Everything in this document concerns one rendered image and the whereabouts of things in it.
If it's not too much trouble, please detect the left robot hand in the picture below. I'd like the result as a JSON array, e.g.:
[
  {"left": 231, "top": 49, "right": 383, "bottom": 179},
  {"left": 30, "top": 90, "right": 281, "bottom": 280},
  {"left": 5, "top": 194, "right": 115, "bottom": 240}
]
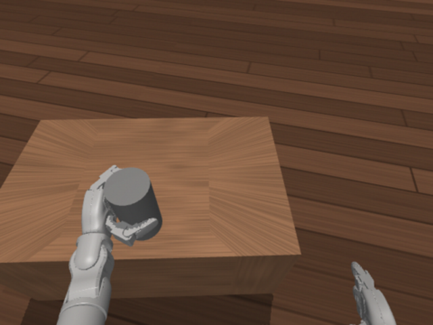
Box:
[{"left": 81, "top": 165, "right": 158, "bottom": 246}]

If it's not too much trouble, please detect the left robot arm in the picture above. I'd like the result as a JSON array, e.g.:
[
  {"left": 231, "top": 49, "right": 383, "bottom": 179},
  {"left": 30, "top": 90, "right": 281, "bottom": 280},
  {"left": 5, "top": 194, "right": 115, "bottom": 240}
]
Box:
[{"left": 56, "top": 232, "right": 114, "bottom": 325}]

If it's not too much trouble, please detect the right robot hand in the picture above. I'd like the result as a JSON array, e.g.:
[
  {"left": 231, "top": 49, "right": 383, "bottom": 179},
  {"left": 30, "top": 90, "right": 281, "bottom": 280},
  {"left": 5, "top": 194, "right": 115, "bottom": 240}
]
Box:
[{"left": 350, "top": 261, "right": 396, "bottom": 325}]

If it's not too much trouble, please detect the can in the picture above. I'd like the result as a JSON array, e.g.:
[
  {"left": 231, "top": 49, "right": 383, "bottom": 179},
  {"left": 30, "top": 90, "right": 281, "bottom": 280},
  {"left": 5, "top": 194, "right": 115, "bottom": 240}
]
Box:
[{"left": 104, "top": 167, "right": 162, "bottom": 241}]

